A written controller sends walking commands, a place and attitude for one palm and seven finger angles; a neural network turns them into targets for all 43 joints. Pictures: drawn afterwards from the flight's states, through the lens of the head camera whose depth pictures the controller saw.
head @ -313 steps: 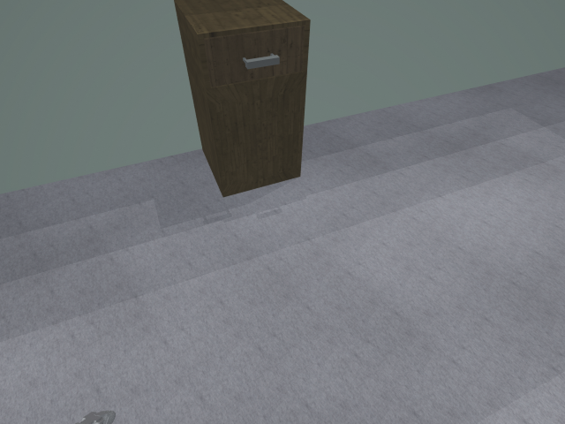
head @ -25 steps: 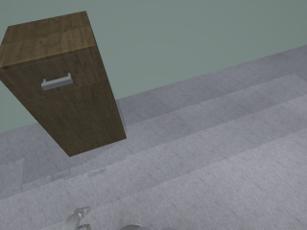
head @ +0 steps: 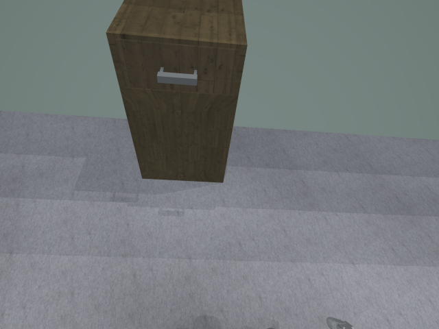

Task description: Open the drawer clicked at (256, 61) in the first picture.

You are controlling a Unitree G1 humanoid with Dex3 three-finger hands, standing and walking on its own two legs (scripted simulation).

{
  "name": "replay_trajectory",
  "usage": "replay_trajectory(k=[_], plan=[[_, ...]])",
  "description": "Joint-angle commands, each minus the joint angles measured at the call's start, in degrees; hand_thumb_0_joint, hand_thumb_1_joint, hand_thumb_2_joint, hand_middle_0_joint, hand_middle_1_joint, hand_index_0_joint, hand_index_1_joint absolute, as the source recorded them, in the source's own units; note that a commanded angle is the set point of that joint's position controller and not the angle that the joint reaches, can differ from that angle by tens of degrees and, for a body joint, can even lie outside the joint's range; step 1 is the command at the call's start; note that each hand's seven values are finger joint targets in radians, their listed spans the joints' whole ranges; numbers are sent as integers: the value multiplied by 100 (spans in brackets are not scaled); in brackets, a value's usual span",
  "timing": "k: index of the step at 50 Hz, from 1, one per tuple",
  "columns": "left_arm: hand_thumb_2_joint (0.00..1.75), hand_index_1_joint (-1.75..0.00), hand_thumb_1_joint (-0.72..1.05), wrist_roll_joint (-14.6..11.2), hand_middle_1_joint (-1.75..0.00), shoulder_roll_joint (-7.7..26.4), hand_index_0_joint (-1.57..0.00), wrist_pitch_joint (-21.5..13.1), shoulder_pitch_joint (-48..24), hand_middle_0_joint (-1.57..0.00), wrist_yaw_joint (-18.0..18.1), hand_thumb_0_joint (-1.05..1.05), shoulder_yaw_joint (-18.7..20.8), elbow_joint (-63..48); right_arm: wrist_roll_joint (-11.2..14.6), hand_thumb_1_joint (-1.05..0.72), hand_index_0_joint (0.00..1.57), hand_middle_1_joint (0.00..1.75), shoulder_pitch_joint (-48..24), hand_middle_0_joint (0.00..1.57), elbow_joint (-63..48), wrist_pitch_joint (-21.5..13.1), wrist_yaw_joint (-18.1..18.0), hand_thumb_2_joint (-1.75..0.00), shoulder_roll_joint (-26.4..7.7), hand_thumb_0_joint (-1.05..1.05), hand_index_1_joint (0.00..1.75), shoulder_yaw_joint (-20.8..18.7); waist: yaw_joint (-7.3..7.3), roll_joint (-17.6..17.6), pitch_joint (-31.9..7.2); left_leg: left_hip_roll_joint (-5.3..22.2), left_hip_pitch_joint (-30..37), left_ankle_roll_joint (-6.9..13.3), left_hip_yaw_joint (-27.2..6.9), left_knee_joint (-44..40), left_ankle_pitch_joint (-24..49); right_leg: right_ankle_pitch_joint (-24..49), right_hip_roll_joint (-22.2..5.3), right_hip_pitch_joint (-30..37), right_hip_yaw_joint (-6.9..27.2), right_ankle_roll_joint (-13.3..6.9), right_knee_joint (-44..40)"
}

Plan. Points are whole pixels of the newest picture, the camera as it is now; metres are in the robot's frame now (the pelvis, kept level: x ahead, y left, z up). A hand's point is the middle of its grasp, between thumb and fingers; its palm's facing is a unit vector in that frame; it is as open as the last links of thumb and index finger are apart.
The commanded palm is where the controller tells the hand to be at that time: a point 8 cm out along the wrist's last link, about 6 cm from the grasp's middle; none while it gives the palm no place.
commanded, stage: take the last steps up to it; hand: left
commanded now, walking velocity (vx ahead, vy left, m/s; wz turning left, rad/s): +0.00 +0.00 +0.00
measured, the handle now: (178, 74) +0.87 +0.23 -0.07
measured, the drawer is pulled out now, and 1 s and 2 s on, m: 0.00 0.00 0.00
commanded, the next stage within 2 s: come to a stop and stand still in 1.20 s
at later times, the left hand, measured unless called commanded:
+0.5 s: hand out of the picture +0.12 +0.15 -0.15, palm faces +0.03 -0.98 -0.22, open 7.4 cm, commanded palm none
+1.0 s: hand out of the picture +0.06 +0.09 -0.16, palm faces +0.24 -0.96 -0.13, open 7.4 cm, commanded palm none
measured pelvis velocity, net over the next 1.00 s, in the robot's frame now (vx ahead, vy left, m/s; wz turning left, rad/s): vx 0.21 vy -0.02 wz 0.09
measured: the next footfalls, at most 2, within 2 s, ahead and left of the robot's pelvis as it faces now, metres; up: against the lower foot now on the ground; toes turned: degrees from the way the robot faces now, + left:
right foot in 0.48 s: +0.11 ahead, -0.14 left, +0.00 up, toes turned -4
left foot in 1.02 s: +0.33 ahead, +0.10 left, +0.00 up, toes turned +12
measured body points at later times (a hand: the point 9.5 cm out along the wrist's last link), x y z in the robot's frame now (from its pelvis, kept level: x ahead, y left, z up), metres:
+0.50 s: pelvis +0.05 -0.04 +0.00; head +0.04 -0.06 +0.45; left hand +0.12 +0.20 -0.13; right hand -0.03 -0.27 -0.17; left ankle -0.01 +0.08 -0.73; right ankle +0.07 -0.14 -0.73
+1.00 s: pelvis +0.21 -0.02 +0.00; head +0.24 -0.02 +0.44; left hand +0.05 +0.14 -0.15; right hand +0.35 -0.23 -0.15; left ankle +0.29 +0.09 -0.72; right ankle +0.07 -0.14 -0.73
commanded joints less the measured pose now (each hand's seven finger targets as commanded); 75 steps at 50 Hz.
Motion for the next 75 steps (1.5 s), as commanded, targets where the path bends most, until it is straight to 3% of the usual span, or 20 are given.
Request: replay_trajectory(k=[1, 17, 22, 23, 24, 25, 29, 32, 45, 47, 49, 50, 51, 52, 56, 60, 65, 69, 71, 75], plan=[[90, -30, 90, 10, -30, 301, -20, -218, -110, -20, -28, 0, 32, -394, 50, -90, 20, 30, 327, 20, -166, -99, -187, -90, -1015, 0, 30, -190, -272, 1233, -493, 1327, 821, 481, -1130, -1447, 3790, 641, 73, -717, 411, 82, 847], [90, -30, 90, 63, -30, -105, -20, -444, -839, -20, -221, 0, -108, -362, -53, -90, 20, 30, 1493, 20, 503, -322, -204, -90, -801, 0, 30, -227, -563, 1045, 200, 1504, 515, 762, -2032, -2437, -567, 610, 221, -318, 203, -101, -1612], [90, -30, 90, 54, -30, -90, -20, -570, 164, -20, -197, 0, -32, 53, -16, -90, 20, 30, 1365, 20, 667, -310, -179, -90, -630, 0, 30, -180, -50, 364, -120, 970, -593, 328, -1426, -1313, -778, 1420, 475, 1877, 73, -213, -3249], [90, -30, 90, 85, -30, 166, -20, -654, 679, -20, -149, 0, 30, 217, 22, -90, 20, 30, 1385, 20, 661, -346, -163, -90, -396, 0, 30, -125, 179, -309, -357, 539, -1315, 89, -877, -186, -793, 722, -194, 2813, 885, -403, -3758], [90, -30, 90, 101, -30, 653, -20, -689, 1216, -20, -93, 0, 139, 362, 52, -90, 20, 30, 1253, 20, 466, -385, -137, -90, -83, 0, 30, -52, 372, -1767, -367, -115, -2396, -151, -39, 1382, -1286, 105, -1454, 3328, 2716, -949, -4536], [90, -30, 90, 13, -30, 701, -20, -671, 1451, -20, -48, 0, 115, 381, -7, -90, 20, 30, 895, 20, 331, -356, -104, -90, -440, 0, 30, -118, 470, -1084, -199, 113, -2582, -133, -374, 2236, -1491, -432, -1824, 2731, 3233, -1311, -4952], [90, -30, 90, -2, -30, -68, -20, -773, 439, -20, -12, 0, -61, 242, -43, -90, 20, 30, 1186, 20, 699, -232, -3, -90, -163, 0, 30, -202, -207, -69, 433, 607, -2164, -253, -451, 2973, 169, 199, -1092, 1360, 1730, -1047, -5119], [90, -30, 90, -8, -30, -259, -20, -858, 629, -20, -14, 0, -133, 357, -48, -90, 20, 30, 1415, 20, 823, -157, 29, -90, 13, 0, 30, -211, -343, -118, 404, 583, -2069, -377, -300, 2954, 750, 1338, -710, 1301, 894, -934, -5114], [90, -30, 90, 66, -30, -212, -20, -914, 1630, -20, 67, 0, -155, 883, 9, -90, 20, 30, -378, 20, 168, -313, 127, -90, 146, 0, 30, -85, 22, -425, 497, 388, -1905, -189, 212, 741, 712, 4265, -777, 2252, 493, -1177, -4430], [90, -30, 90, 69, -30, -142, -20, -886, 1597, -20, 66, 0, -122, 903, 12, -90, 20, 30, -155, 20, 219, -369, 83, -90, 67, 0, 30, -93, -109, -409, 269, 190, -1194, -47, 339, 375, 477, 4921, -787, 2222, 425, -1154, -3901], [90, -30, 90, 31, -30, -126, -20, -884, 1433, -20, 61, 0, -111, 882, -46, -90, 20, 30, 1073, 20, 591, -437, -20, -90, -142, 0, 30, -149, -675, -106, -438, -58, 559, 77, 385, -428, 1003, 5458, -464, 1845, 92, -929, -2231], [90, -30, 90, -25, -30, -297, -20, -888, 1583, -20, 30, 0, -123, 825, -96, -90, 20, 30, 1870, 20, 768, -484, -94, -90, -633, 0, 30, -252, -947, 661, -1237, 867, 2137, 366, -623, -488, 1713, 3901, -45, 800, -135, -679, -865], [90, -30, 90, -99, -30, -613, -20, -903, 1746, -20, -26, 0, -206, 685, -76, -90, 20, 30, 2398, 20, 867, -495, -156, -90, -1153, 0, 30, -365, -937, 1858, -1851, 2441, 3352, 1052, -2712, -879, 2904, -101, 697, -729, -227, -469, 898], [90, -30, 90, -63, -30, -395, -20, -874, 1368, -20, -4, 0, -181, 560, 59, -90, 20, 30, 2382, 20, 851, -423, -192, -90, -1198, 0, 30, -367, -930, 1182, -1742, 2580, 2898, 1253, -2835, -1243, 2889, -403, 533, -889, 367, -586, 1611], [90, -30, 90, 41, -30, -632, -20, -713, 811, -20, -85, 0, -102, 528, 22, -90, 20, 30, 1070, 20, 583, -552, -217, -90, -249, 0, 30, -119, -366, 731, -9, 1896, 339, 870, -1330, -1947, 2433, 755, -26, -805, 511, -424, 1405], [90, -30, 90, 57, -30, -816, -20, -535, 955, -20, -106, 0, -81, 437, 4, -90, 20, 30, 898, 20, 521, -585, -197, -90, -145, 0, 30, -144, -66, 931, -86, 1530, -224, 792, -477, -2065, 2451, 1052, -40, -253, 314, -309, 66], [90, -30, 90, 75, -30, -647, -20, -524, 213, -20, -153, 0, -103, 103, -27, -90, 20, 30, 950, 20, 545, -475, -172, -90, -419, 0, 30, -187, -186, 939, 93, 1506, -232, 750, -515, -1923, 1645, 1421, 164, 166, 22, -266, -1463], [90, -30, 90, 55, -30, -248, -20, -631, 511, -20, -57, 0, -102, 227, 19, -90, 20, 30, 969, 20, 659, -387, -211, -90, -239, 0, 30, -65, 69, 175, -314, 818, -239, 21, -91, -603, 1816, 3401, 101, 1619, 282, -231, -3302], [90, -30, 90, 12, -30, 445, -20, -677, 478, -20, 17, 0, -69, 203, 105, -90, 20, 30, 1484, 20, 731, -281, -193, -90, -52, 0, 30, -39, -193, -697, -854, 197, -406, -397, 119, 158, -705, 6411, -1361, 2060, 1551, -1017, -3280], [90, -30, 90, 23, -30, 448, -20, -526, -27, -20, 157, 0, 7, 45, 122, -90, 20, 30, 1312, 20, 728, 5, -269, -90, -177, 0, 30, -116, -92, -926, -866, 214, -662, -437, -390, 2054, -1610, 7184, -1593, 1808, 1439, -1710, -3335]])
